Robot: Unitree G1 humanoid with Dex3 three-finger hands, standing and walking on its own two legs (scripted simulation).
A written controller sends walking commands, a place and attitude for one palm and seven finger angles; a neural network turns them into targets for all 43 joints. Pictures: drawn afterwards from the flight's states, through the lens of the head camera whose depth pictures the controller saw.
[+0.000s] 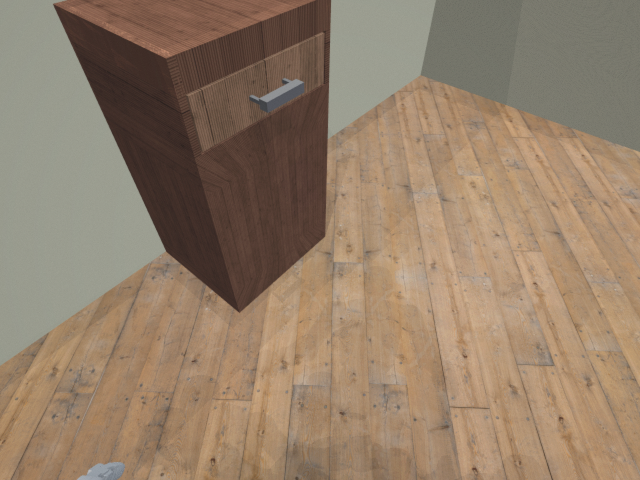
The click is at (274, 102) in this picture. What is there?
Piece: drawer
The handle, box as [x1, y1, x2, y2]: [249, 78, 303, 112]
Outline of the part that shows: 303,82 297,79 291,81 284,78 282,79 282,82 285,83 285,85 260,98 253,95 249,96 250,100 258,103 261,109 268,112 303,92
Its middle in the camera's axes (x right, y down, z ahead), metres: -0.11 -0.36 +0.96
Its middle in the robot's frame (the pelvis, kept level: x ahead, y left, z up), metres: +0.96 +0.16 +0.00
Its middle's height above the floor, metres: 0.77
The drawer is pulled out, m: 0.00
